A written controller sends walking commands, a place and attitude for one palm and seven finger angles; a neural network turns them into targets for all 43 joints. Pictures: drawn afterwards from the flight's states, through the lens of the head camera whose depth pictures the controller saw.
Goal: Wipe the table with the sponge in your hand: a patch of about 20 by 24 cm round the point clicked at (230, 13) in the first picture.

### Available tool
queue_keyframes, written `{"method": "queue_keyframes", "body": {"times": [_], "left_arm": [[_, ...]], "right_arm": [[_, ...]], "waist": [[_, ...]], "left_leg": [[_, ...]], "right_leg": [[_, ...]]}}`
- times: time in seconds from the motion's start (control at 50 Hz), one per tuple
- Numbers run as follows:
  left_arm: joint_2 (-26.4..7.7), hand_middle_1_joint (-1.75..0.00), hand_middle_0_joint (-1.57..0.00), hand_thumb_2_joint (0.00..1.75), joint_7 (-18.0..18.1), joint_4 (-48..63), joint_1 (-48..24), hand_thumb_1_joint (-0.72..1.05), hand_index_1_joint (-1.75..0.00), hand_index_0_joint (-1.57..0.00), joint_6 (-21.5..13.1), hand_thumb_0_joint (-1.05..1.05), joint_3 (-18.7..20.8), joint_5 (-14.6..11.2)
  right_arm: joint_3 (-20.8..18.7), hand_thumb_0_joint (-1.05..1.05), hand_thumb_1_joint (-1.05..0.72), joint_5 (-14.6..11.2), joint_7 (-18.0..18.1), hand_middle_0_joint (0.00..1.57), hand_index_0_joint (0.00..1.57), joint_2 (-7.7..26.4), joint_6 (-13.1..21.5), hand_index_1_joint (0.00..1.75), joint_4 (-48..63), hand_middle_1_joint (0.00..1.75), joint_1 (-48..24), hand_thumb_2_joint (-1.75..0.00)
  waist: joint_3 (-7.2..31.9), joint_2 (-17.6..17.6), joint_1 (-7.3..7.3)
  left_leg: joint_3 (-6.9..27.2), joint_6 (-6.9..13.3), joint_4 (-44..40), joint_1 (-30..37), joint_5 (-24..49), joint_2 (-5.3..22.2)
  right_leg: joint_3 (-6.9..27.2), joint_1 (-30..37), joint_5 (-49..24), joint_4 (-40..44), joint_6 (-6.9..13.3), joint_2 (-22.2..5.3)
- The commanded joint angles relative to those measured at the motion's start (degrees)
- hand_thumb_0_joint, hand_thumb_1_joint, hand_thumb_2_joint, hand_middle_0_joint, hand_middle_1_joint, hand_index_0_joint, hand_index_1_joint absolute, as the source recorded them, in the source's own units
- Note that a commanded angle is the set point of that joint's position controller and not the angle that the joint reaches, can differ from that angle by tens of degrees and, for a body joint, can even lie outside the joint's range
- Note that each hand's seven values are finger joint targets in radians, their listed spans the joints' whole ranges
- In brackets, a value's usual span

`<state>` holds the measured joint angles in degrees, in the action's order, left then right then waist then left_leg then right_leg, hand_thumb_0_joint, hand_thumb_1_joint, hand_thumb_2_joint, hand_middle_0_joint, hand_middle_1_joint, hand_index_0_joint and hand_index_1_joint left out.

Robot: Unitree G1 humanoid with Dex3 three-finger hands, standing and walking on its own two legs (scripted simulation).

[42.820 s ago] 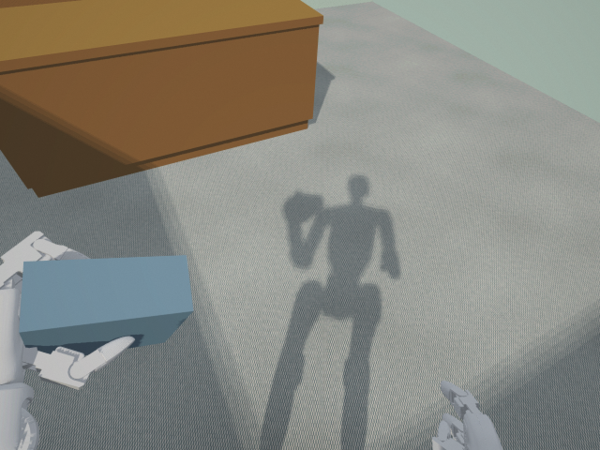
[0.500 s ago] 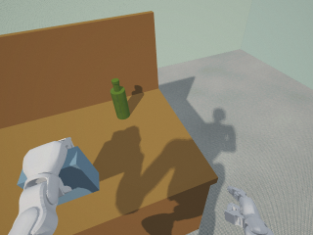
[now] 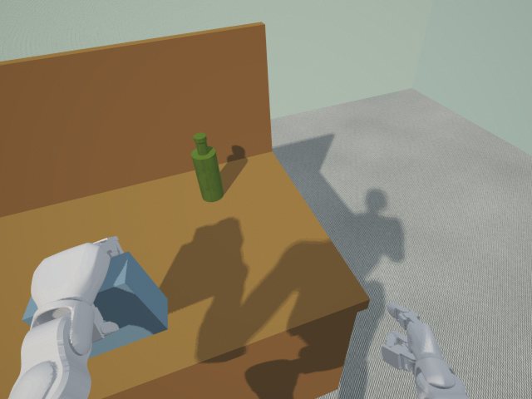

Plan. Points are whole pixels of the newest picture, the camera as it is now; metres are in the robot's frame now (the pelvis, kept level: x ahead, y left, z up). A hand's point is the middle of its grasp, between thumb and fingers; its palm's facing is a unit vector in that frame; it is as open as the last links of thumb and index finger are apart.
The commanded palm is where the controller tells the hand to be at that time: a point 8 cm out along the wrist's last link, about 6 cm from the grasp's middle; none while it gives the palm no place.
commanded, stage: bring the sponge back beside the body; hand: left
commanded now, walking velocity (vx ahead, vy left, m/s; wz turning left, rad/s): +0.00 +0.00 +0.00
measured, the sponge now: (113, 315) +0.20 +0.28 +0.04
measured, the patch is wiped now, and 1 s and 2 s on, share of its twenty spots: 1.00 1.00 1.00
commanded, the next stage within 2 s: step back with the hand held close in 0.80 s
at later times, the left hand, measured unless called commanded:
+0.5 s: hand (97, 299) +0.19 +0.27 +0.11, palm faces +0.11 -0.17 -0.98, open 10.0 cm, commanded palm +0.15 +0.27 +0.17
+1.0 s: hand (111, 291) +0.20 +0.25 +0.11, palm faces +0.23 -0.63 -0.74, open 10.0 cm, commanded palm +0.15 +0.27 +0.17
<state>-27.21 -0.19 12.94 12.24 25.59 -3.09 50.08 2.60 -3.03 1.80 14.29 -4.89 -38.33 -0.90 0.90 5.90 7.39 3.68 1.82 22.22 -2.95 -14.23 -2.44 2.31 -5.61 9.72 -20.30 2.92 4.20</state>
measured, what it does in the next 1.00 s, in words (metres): stands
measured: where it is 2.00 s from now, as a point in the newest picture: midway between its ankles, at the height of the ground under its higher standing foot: outside the picture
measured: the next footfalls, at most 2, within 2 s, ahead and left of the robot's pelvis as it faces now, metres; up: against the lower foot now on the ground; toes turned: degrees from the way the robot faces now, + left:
none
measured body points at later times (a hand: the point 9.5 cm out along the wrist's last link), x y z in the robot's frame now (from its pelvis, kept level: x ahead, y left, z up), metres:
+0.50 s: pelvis +0.00 +0.00 +0.00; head -0.04 -0.04 +0.45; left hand +0.18 +0.28 +0.16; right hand +0.26 -0.19 -0.06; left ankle -0.02 +0.10 -0.74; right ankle +0.02 -0.09 -0.74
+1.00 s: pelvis -0.01 -0.01 +0.00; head -0.04 -0.04 +0.45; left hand +0.18 +0.28 +0.16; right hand +0.24 -0.19 -0.06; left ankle -0.02 +0.10 -0.74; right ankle +0.02 -0.09 -0.75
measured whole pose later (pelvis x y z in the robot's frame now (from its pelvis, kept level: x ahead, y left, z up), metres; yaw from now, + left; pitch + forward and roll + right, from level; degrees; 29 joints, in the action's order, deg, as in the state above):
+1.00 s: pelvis -0.01 -0.01 +0.00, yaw +0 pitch -4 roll -1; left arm -25.8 1.1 20.9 17.3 17.1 7.4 17.5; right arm 3.2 -2.5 2.3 13.7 -4.4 -31.4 2.4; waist 0.6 5.1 6.1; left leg 4.0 1.3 25.3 -6.6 -14.8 -1.9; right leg 1.9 -8.6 9.5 -22.0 3.2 4.8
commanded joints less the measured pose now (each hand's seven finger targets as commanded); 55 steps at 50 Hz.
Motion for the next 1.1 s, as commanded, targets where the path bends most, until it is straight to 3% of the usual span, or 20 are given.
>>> {"method": "queue_keyframes", "body": {"times": [0.0, 0.08, 0.14, 0.26, 0.28, 0.54, 0.66, 0.74, 0.76, 0.78, 0.86, 0.88, 0.9, 0.92, 0.94, 0.96, 0.98, 1.04, 1.06, 1.08], "left_arm": [[-12.3, -1.6, -1.2, 1.3, 2.4, 12.9, -12.4, 0.1, -1.6, -1.2, -0.6, 0.0, 7.9, 2.6], [-13.0, -1.6, -1.2, 1.3, 2.9, 14.3, -10.7, 0.1, -1.6, -1.2, -0.1, 0.0, 9.3, 2.9], [-12.3, -1.6, -1.2, 1.3, 3.0, 14.6, -10.2, 0.1, -1.6, -1.2, 0.2, 0.0, 8.7, 2.2], [-12.4, -1.6, -1.2, 1.3, 2.6, 17.9, -9.1, 0.1, -1.6, -1.2, 0.7, 0.0, 9.0, 1.4], [-11.8, -1.6, -1.2, 1.3, 2.5, 17.9, -8.9, 0.1, -1.6, -1.2, 0.8, 0.0, 8.4, 1.7], [-11.9, -1.6, -1.2, 1.3, 2.7, 17.7, -7.7, 0.1, -1.6, -1.2, 1.6, 0.0, 8.7, 0.6], [-12.1, -1.6, -1.2, 1.3, 2.4, 20.5, -8.3, 0.1, -1.6, -1.2, 1.6, 0.0, 8.6, 1.0], [-12.4, -1.6, -1.2, 1.3, 2.4, 19.3, -7.7, 0.1, -1.6, -1.2, 1.2, 0.0, 8.6, 1.1], [-13.1, -1.6, -1.2, 1.3, 2.5, 19.4, -7.1, 0.1, -1.6, -1.2, 1.3, 0.0, 9.7, 1.2], [-12.2, -1.6, -1.2, 1.3, 2.5, 19.2, -7.3, 0.1, -1.6, -1.2, 1.4, 0.0, 9.0, 1.3], [-13.0, -1.6, -1.2, 1.3, 2.7, 19.7, -7.4, 0.1, -1.6, -1.2, 1.5, 0.0, 10.0, 1.3], [-12.0, -1.6, -1.2, 1.3, 2.7, 19.4, -7.8, 0.1, -1.6, -1.2, 1.6, 0.0, 8.9, 1.2], [-11.7, -1.6, -1.2, 1.3, 2.9, 15.7, -9.5, 0.1, -1.6, -1.2, 1.8, 0.0, 8.3, 1.7], [-6.0, -1.6, -1.2, 1.3, 4.1, 32.3, -17.8, 0.1, -1.6, -1.2, -13.5, 0.0, 22.6, -49.7], [-10.6, -1.6, -1.2, 1.3, 4.7, 17.9, -2.9, 0.1, -1.6, -1.2, -18.2, 0.0, 25.1, -50.3], [-8.3, -1.6, -1.2, 1.3, 4.5, 16.6, 0.1, 0.1, -1.6, -1.2, -19.8, 0.0, 22.9, -50.3], [-7.7, -1.6, -1.2, 1.3, 5.1, 22.3, 0.5, 0.1, -1.6, -1.2, -22.6, 0.0, 25.2, -52.7], [-7.1, -1.6, -1.2, 1.3, 6.9, 32.1, 6.7, 0.1, -1.6, -1.2, -27.7, 0.0, 26.6, -54.9], [-8.9, -1.6, -1.2, 1.3, 7.6, 35.1, 9.2, 0.1, -1.6, -1.2, -28.9, 0.0, 29.0, -55.2], [-6.7, -1.6, -1.2, 1.3, 7.8, 35.8, 12.2, 0.1, -1.6, -1.2, -29.9, 0.0, 28.2, -55.3]], "right_arm": [[-1.6, 0.0, -0.9, 0.3, 0.5, 0.2, 0.2, 5.1, 3.3, 0.3, 10.3, 0.3, -14.4, -0.9], [-1.6, 0.0, -0.9, 0.3, 0.2, 0.2, 0.2, 5.2, 3.3, 0.3, 10.7, 0.3, -14.9, -0.9], [-1.8, 0.0, -0.9, 0.2, 0.0, 0.2, 0.2, 5.2, 3.0, 0.3, 10.4, 0.3, -15.0, -0.9], [-1.7, 0.0, -0.9, 0.1, 0.1, 0.2, 0.2, 5.2, 3.7, 0.3, 11.1, 0.3, -16.0, -0.9], [-1.7, 0.0, -0.9, 0.2, 0.1, 0.2, 0.2, 5.1, 3.8, 0.3, 11.2, 0.3, -15.3, -0.9], [-1.6, 0.0, -0.9, 0.1, 0.2, 0.2, 0.2, 5.2, 2.6, 0.3, 10.9, 0.3, -15.2, -0.9], [-1.5, 0.0, -0.9, 0.1, 0.4, 0.2, 0.2, 5.0, 3.3, 0.3, 11.7, 0.3, -16.3, -0.9], [-1.5, 0.0, -0.9, 0.4, 0.5, 0.2, 0.2, 5.0, 3.1, 0.3, 11.1, 0.3, -15.1, -0.9], [-1.4, 0.0, -0.9, 0.3, 0.6, 0.2, 0.2, 5.0, 3.4, 0.3, 11.5, 0.3, -15.9, -0.9], [-1.3, 0.0, -0.9, 0.4, 0.5, 0.2, 0.2, 5.0, 3.4, 0.3, 11.7, 0.3, -15.1, -0.9], [-1.5, 0.0, -0.9, 0.2, 0.4, 0.2, 0.2, 5.2, 3.1, 0.3, 11.4, 0.3, -16.0, -0.9], [-1.4, 0.0, -0.9, 0.3, 0.3, 0.2, 0.2, 5.1, 3.2, 0.3, 11.7, 0.3, -15.4, -0.9], [-1.4, 0.0, -0.9, 0.2, 0.6, 0.2, 0.2, 5.2, 3.1, 0.3, 10.5, 0.3, -14.9, -0.9], [-2.3, 0.0, -0.9, 0.4, 1.1, 0.2, 0.2, 4.1, 3.2, 0.3, 24.2, 0.3, -3.3, -0.9], [-1.1, 0.0, -0.9, 1.4, 1.5, 0.2, 0.2, 4.5, 3.9, 0.3, 19.1, 0.3, 0.2, -0.9], [-0.9, 0.0, -0.9, 1.4, 1.2, 0.2, 0.2, 4.4, 4.1, 0.3, 18.7, 0.3, -1.7, -0.9], [-1.8, 0.0, -0.9, 1.1, 1.6, 0.2, 0.2, 4.5, 3.6, 0.3, 19.0, 0.3, 3.1, -0.9], [-2.8, 0.0, -0.9, 1.3, 2.7, 0.2, 0.2, 5.4, 4.3, 0.3, 18.4, 0.3, 4.3, -0.9], [-2.9, 0.0, -0.9, 1.6, 2.9, 0.2, 0.2, 6.0, 4.5, 0.3, 18.0, 0.3, 4.6, -0.9], [-3.0, 0.0, -0.9, 1.8, 2.9, 0.2, 0.2, 5.8, 4.6, 0.3, 18.0, 0.3, 5.0, -0.9]], "waist": [[7.2, -1.9, -0.14], [8.8, -1.0, 0.99], [7.1, -2.5, 0.35], [6.9, -0.4, 0.31], [8.4, -1.2, 0.64], [5.3, -2.9, -0.04], [6.9, 0.0, 0.07], [6.5, -2.7, 0.03], [5.9, -0.9, 0.29], [7.1, -1.5, 0.53], [6.1, -1.6, 0.27], [6.5, -0.7, 0.46], [5.0, -2.2, -0.4], [-4.4, -9.8, -6.61], [0.1, -15.6, -5.22], [-1.0, -12.0, -4.81], [2.7, -14.1, -5.25], [11.4, -5.4, -6.34], [13.2, -0.3, -6.32], [14.4, 1.3, -6.18]], "left_leg": [[3.1, 1.4, -2.9, -3.3, 12.3, 0.7], [3.1, 1.4, -2.9, -3.5, 12.4, 0.6], [3.1, 1.2, -2.7, -3.6, 12.1, 0.7], [3.5, 1.4, -2.7, -3.2, 11.0, 0.7], [3.2, 1.7, -2.4, -3.3, 11.9, 0.5], [2.8, 1.2, -2.4, -4.0, 11.0, 0.8], [3.4, 1.5, -2.7, -3.1, 10.1, 0.8], [3.1, 1.4, -2.5, -3.5, 10.7, 0.8], [3.4, 1.4, -2.8, -3.5, 9.3, 0.8], [3.0, 1.6, -2.6, -4.0, 9.8, 0.7], [3.3, 1.3, -2.6, -3.7, 10.1, 0.9], [2.9, 1.5, -2.6, -3.9, 10.5, 0.8], [2.7, 1.2, -2.6, -4.3, 10.2, 0.9], [3.9, 2.4, 1.8, -6.5, 1.7, 1.6], [4.1, 2.3, 3.1, -5.7, 1.5, 1.6], [4.2, 1.9, 2.1, -4.6, 1.9, 0.9], [4.8, 1.6, 3.6, -4.6, 2.7, 2.5], [4.3, 1.4, 7.3, -4.4, 9.2, 4.7], [5.6, 1.3, 6.6, -4.8, 12.1, 5.8], [6.2, 1.4, 6.8, -6.6, 14.3, 6.6]], "right_leg": [[5.5, 4.4, -4.0, 3.1, 2.2, -2.1], [5.5, 5.9, -4.2, 2.4, 2.5, -1.9], [6.1, 4.4, -4.0, 3.0, 2.2, -2.1], [7.7, 3.9, -2.7, 3.2, 2.6, -1.5], [6.0, 5.2, -3.9, 2.5, 2.3, -1.8], [6.9, 3.1, -2.8, 3.3, 2.0, -2.2], [7.9, 3.6, -1.4, 3.2, 2.5, -1.5], [6.6, 3.8, -1.9, 3.3, 2.0, -2.1], [8.2, 3.1, 0.1, 3.8, 2.4, -1.5], [6.4, 4.5, -0.9, 3.1, 2.2, -1.7], [8.1, 3.3, -1.2, 3.4, 2.5, -1.5], [6.5, 4.1, -1.8, 3.0, 2.3, -1.7], [6.7, 2.4, -1.2, 3.4, 2.3, -1.7], [9.8, -8.6, -9.3, 5.0, 1.2, -2.9], [7.7, -8.5, -8.5, 3.8, 1.0, -5.0], [8.7, -10.4, -8.8, 3.2, 1.5, -4.8], [7.3, -8.4, -7.8, 2.7, 0.3, -7.7], [7.8, -6.4, -15.4, -1.6, 0.6, -12.5], [7.4, -5.6, -16.2, -3.9, 0.7, -12.2], [5.8, -4.5, -16.3, -5.7, 0.2, -11.7]]}}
